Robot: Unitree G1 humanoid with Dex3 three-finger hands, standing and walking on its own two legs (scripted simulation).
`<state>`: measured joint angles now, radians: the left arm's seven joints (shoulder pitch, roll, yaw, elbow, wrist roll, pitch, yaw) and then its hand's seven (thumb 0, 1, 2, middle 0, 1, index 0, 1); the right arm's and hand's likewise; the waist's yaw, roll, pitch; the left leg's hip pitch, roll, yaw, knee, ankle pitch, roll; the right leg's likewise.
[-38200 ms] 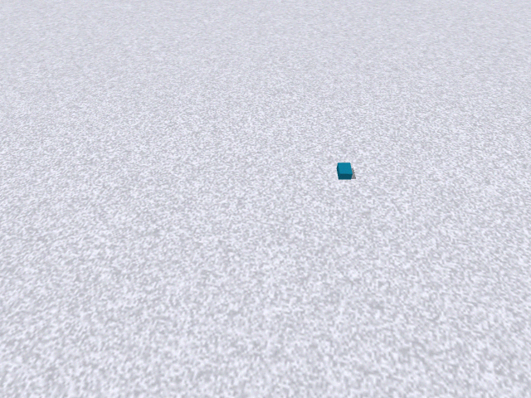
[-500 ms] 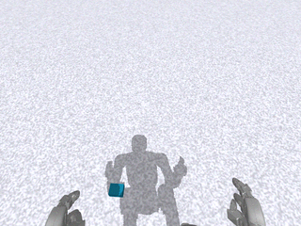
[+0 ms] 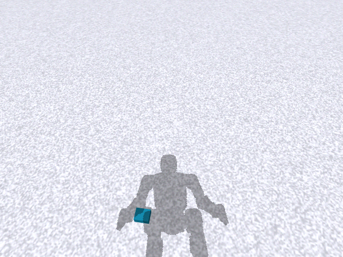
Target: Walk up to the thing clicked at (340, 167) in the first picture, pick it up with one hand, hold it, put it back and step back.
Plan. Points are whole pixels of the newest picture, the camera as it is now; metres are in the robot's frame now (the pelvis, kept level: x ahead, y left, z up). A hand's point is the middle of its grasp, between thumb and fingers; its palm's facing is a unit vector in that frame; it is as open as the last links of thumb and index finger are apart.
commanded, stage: stand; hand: left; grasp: from above
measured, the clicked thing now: (142, 215) +0.45 +0.19 -0.75
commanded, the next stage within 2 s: none
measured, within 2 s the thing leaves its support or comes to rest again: neither
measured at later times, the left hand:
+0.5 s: hand out of the picture +0.04 +0.23 -0.15, palm faces +0.05 -0.94 -0.34, open 7.4 cm
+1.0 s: hand out of the picture +0.07 +0.22 -0.14, palm faces +0.03 -0.94 -0.34, open 7.4 cm
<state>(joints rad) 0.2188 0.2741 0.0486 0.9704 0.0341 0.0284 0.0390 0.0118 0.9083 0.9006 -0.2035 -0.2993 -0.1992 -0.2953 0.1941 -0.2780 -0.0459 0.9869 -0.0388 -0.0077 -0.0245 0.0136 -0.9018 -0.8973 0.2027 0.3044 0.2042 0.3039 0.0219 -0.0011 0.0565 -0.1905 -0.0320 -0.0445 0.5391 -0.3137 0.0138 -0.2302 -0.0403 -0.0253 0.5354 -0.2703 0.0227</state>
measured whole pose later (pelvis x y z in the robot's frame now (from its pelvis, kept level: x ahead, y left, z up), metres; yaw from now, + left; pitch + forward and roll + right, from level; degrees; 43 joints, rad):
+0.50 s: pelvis -0.01 -0.01 +0.01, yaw +0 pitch -4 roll +0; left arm 0.14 0.29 0.04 1.16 0.03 0.00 0.03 0.01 0.91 0.90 -0.20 -0.30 -0.20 -0.30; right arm 0.16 -0.30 -0.03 1.11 -0.02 0.01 -0.02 0.01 -0.90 -0.90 0.20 0.30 0.20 0.30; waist 0.02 0.02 0.07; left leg -0.08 -0.01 -0.06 0.37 -0.21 -0.01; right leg -0.12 -0.02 -0.04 0.36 -0.18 0.01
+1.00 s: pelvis +0.00 -0.02 +0.01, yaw +0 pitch -3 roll +0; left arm 0.09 0.30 0.04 1.17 0.02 0.00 0.02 0.01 0.91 0.90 -0.21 -0.30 -0.20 -0.30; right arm 0.13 -0.32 -0.01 1.13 -0.02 0.00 -0.02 0.01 -0.90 -0.90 0.20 0.30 0.20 0.30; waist 0.01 0.02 0.06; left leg -0.07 0.01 -0.06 0.32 -0.20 -0.02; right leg -0.11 -0.01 -0.04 0.34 -0.17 -0.01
